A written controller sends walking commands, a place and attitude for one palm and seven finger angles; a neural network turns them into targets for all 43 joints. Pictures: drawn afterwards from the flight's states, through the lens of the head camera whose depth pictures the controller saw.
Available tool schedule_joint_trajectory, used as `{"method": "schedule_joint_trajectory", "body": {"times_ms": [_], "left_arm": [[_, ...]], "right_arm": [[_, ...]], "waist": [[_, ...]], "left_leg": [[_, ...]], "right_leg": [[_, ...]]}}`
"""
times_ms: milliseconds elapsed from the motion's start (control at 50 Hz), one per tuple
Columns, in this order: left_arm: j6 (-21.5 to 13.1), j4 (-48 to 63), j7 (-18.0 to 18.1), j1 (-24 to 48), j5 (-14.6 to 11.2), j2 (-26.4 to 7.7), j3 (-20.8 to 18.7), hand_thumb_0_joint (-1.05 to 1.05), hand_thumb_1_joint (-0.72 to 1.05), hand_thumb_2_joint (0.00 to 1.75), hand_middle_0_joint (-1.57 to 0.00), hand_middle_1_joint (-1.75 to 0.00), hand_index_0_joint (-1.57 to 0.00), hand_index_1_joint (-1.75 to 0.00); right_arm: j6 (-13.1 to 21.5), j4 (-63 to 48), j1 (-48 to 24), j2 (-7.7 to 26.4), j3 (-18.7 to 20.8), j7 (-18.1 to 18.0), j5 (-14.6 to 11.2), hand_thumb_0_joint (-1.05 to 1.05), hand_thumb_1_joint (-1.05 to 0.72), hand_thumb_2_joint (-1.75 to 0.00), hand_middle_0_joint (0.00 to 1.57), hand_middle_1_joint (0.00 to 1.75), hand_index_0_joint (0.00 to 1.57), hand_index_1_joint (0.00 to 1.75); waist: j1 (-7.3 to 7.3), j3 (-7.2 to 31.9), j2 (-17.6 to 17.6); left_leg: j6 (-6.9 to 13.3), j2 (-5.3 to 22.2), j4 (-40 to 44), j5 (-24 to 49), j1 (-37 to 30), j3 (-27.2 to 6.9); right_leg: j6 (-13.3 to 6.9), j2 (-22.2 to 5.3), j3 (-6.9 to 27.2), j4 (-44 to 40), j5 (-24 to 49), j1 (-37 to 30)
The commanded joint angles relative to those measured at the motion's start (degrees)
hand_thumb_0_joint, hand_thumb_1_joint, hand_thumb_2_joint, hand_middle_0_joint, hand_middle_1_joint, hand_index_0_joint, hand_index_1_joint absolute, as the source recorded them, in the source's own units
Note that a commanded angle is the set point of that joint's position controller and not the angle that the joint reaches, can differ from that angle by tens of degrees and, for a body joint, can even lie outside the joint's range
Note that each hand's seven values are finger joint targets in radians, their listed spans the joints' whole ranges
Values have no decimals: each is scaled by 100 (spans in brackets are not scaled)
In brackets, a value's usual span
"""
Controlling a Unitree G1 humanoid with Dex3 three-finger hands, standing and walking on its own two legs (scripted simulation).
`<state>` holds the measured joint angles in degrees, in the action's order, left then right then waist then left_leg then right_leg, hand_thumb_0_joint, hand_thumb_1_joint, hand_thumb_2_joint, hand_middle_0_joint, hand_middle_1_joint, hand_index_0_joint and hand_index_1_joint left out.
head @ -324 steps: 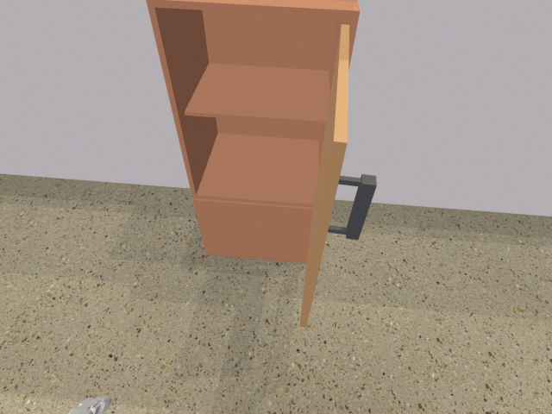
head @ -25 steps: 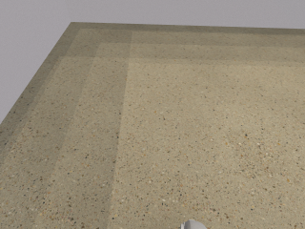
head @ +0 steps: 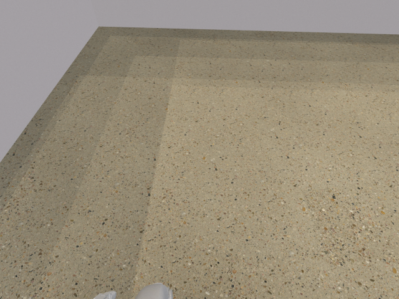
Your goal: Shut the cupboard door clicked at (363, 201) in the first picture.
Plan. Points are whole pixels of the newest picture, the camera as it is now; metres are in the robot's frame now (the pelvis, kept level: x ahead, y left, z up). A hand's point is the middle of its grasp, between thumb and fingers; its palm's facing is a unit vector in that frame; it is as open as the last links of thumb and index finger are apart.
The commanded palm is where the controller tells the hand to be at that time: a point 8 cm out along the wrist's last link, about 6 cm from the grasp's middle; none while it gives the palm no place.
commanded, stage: walk to a spot facing it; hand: left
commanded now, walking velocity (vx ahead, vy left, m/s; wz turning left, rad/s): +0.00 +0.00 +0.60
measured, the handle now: out of the picture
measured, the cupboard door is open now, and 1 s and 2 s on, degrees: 86 86 86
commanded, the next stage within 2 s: none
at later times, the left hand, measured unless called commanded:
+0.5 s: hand out of the picture +0.06 +0.27 -0.17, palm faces +0.30 -0.92 -0.25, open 7.3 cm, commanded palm none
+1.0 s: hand out of the picture -0.01 +0.18 -0.15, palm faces +0.56 -0.79 -0.26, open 7.3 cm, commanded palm none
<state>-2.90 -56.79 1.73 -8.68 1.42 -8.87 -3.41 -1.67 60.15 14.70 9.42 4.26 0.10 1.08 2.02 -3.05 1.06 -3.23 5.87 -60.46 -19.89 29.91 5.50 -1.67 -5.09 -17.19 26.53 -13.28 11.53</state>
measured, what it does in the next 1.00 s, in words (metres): steps on the spot, turning left: left foot, then right foot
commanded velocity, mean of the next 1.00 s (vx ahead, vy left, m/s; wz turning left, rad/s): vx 0.00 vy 0.00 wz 0.60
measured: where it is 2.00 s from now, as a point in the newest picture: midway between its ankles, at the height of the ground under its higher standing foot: outside the picture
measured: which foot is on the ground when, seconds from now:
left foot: up 0.00-0.14, down 0.16-0.72, up 0.74-1.00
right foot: down 0.00-0.16, up 0.18-0.70, down 0.72-1.00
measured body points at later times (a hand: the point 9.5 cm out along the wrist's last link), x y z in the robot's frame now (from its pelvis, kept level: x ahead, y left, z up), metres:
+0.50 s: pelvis +0.04 +0.04 +0.00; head +0.07 +0.07 +0.45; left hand +0.05 +0.32 -0.15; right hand +0.18 -0.18 -0.13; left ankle +0.08 +0.12 -0.74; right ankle +0.06 -0.14 -0.66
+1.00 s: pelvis +0.04 -0.02 +0.00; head +0.09 -0.01 +0.45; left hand -0.03 +0.22 -0.13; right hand +0.25 -0.21 -0.15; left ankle -0.05 +0.11 -0.66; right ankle +0.08 -0.12 -0.74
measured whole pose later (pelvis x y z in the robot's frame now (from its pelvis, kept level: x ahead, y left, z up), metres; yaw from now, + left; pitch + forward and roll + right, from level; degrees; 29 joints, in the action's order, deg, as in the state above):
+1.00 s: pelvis +0.04 -0.02 +0.00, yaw +36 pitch +0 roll +2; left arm 0.7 -50.7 1.1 -12.9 1.5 -10.2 -1.7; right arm -5.4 53.8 11.0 15.5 6.2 1.8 1.2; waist 1.4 -5.2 0.6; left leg -5.4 1.8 -59.8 -22.6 28.0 0.0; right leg 0.3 -6.8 -10.6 28.5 -18.1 10.0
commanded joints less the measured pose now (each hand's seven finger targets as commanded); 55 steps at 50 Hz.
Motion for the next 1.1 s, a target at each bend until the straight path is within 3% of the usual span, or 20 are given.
{"method": "schedule_joint_trajectory", "body": {"times_ms": [0, 80, 120, 140, 160, 180, 220, 260, 300, 540, 600, 660, 680, 700, 720, 740, 800, 940, 1040, 1080], "left_arm": [[106, 216, 27, -322, 38, -870, -180, 0, 90, 90, -20, -30, -20, -30], [224, 328, 1, -330, 35, -1142, -278, 0, 90, 90, -20, -30, -20, -30], [300, 417, -31, -312, -26, -1147, -294, 0, 90, 90, -20, -30, -20, -30], [335, 631, -77, -342, -93, -840, -262, 0, 90, 90, -20, -30, -20, -30], [375, 903, -67, -100, -74, -727, -184, 0, 90, 90, -20, -30, -20, -30], [401, 959, -63, 25, -33, -825, -193, 0, 90, 90, -20, -30, -20, -30], [418, 798, -82, 59, 1, -819, -255, 0, 90, 90, -20, -30, -20, -30], [438, 641, -115, -233, 7, -886, -277, 0, 90, 90, -20, -30, -20, -30], [449, 581, -125, -402, -6, -896, -278, 0, 90, 90, -20, -30, -20, -30], [464, 1007, -22, 20, -68, -872, -214, 0, 90, 90, -20, -30, -20, -30], [441, 1008, -3, -257, -96, -879, -197, 0, 90, 90, -20, -30, -20, -30], [404, 871, 25, -928, -120, -999, -260, 0, 90, 90, -20, -30, -20, -30], [364, 869, 60, -1106, -59, -1329, -333, 0, 90, 90, -20, -30, -20, -30], [322, 1012, 83, -948, 56, -1925, -420, 0, 90, 90, -20, -30, -20, -30], [371, 1162, 106, -390, -14, -1837, -326, 0, 90, 90, -20, -30, -20, -30], [347, 1316, 103, 125, -12, -1577, -265, 0, 90, 90, -20, -30, -20, -30], [258, 1274, 54, 336, -49, -1147, -135, 0, 90, 90, -20, -30, -20, -30], [255, 879, 32, -839, 11, -1410, -191, 0, 90, 90, -20, -30, -20, -30], [320, 851, 7, -886, 38, -1661, -282, 0, 90, 90, -20, -30, -20, -30], [339, 829, -10, -799, 10, -1691, -302, 0, 90, 90, -20, -30, -20, -30]], "right_arm": [[14, -465, -4, 131, -18, 91, 10, 0, -90, -90, 20, 30, 20, 30], [55, -769, -254, 400, 31, 117, 17, 0, -90, -90, 20, 30, 20, 30], [96, -748, 312, 767, 141, 113, 47, 0, -90, -90, 20, 30, 20, 30], [160, -760, 693, 1404, 273, 69, 83, 0, -90, -90, 20, 30, 20, 30], [131, -733, 855, 1785, 318, -8, 23, 0, -90, -90, 20, 30, 20, 30], [122, -732, 744, 1771, 304, -33, 11, 0, -90, -90, 20, 30, 20, 30], [140, -998, 5, 1461, 232, -99, 16, 0, -90, -90, 20, 30, 20, 30], [175, -1136, -367, 1309, 161, -111, 1, 0, -90, -90, 20, 30, 20, 30], [204, -1175, -410, 1310, 159, -114, -25, 0, -90, -90, 20, 30, 20, 30], [47, -1060, -93, 1438, 299, -55, 30, 0, -90, -90, 20, 30, 20, 30], [0, -1128, -272, 1489, 333, -41, 32, 0, -90, -90, 20, 30, 20, 30], [-59, -1259, -594, 1375, 352, -5, -2, 0, -90, -90, 20, 30, 20, 30], [-83, -1301, -578, 1075, 332, 25, -54, 0, -90, -90, 20, 30, 20, 30], [-68, -1435, -524, 714, 287, 24, -83, 0, -90, -90, 20, 30, 20, 30], [-68, -1406, -644, 1120, 361, 27, 25, 0, -90, -90, 20, 30, 20, 30], [-123, -1355, -449, 1099, 363, 79, 43, 0, -90, -90, 20, 30, 20, 30], [-190, -1065, -195, 982, 328, 154, 37, 0, -90, -90, 20, 30, 20, 30], [-180, -1273, -1049, 850, 160, 158, -2, 0, -90, -90, 20, 30, 20, 30], [-78, -1337, -1139, 814, 58, 160, -50, 0, -90, -90, 20, 30, 20, 30], [-24, -1290, -870, 910, 73, 134, -49, 0, -90, -90, 20, 30, 20, 30]], "waist": [[-161, 108, -1005], [-217, 198, -917], [134, 566, 86], [277, 744, 1863], [362, 892, 2192], [276, 915, 1357], [48, 764, 1086], [-120, 704, 770], [-175, 890, 447], [64, 696, 725], [-57, 795, 885], [-381, 918, 656], [-481, 889, -207], [-511, 642, -1960], [-351, 303, -1376], [-52, 148, -866], [138, -142, -972], [-443, 128, -1163], [-542, 480, -1532], [-398, 684, -1518]], "left_leg": [[1, 153, 983, 90, -223, 28], [92, -24, 1912, 189, -652, 242], [196, -115, 3004, 1304, -1834, 34], [830, 1138, 3759, 3104, -2451, -1981], [1513, 1986, 4086, 4337, -2630, -3149], [1675, 2000, 4071, 3288, -2477, -2835], [1257, 1346, 4231, 2027, -2144, -2563], [1001, 882, 4273, 1874, -1908, -1990], [1032, 739, 4317, 1845, -1997, -1820], [1391, 663, 4282, 1420, -1978, -2915], [1314, 501, 4159, 1608, -1695, -3086], [851, 8, 3932, 879, -751, -2860], [481, -497, 3077, 16, 122, -2361], [-11, -1302, 1317, -927, 1115, -1061], [69, -925, 157, -1130, 795, -1154], [85, -806, -494, -649, 541, -1195], [-85, -543, -1124, 43, 585, -837], [-225, -415, 244, -413, 394, -339], [-60, -530, 1765, -550, -461, 64], [14, -626, 2669, -18, -1045, 193]], "right_leg": [[-401, -1695, 593, -907, 1621, 14], [-333, -1800, 524, -194, 1573, -186], [27, -1479, 250, 1186, 982, 320], [559, -617, 98, 2659, -1097, 1451], [713, -84, 833, 3830, -2888, 2152], [599, -205, 1361, 4296, -2504, 2194], [650, -272, 1588, 4604, -1472, 2481], [702, -258, 1673, 4524, -748, 2242], [743, -206, 1696, 4308, -523, 2078], [701, 201, 1766, 2289, -1234, 1542], [609, 384, 1744, 1555, -1178, 917], [459, 445, 1559, -160, -292, -612], [176, -350, 2282, -1080, -661, -1310], [-497, -2098, 4180, -1784, -1313, -1277], [-696, -2448, 3891, -1716, -1100, -48], [-653, -2056, 3261, -1671, -977, 532], [-319, -1277, 2064, -1120, 622, 379], [-449, -1472, 1518, -500, 2632, -866], [-403, -1562, 1227, 11, 3331, -1108], [-195, -1507, 964, 466, 3369, -1067]]}}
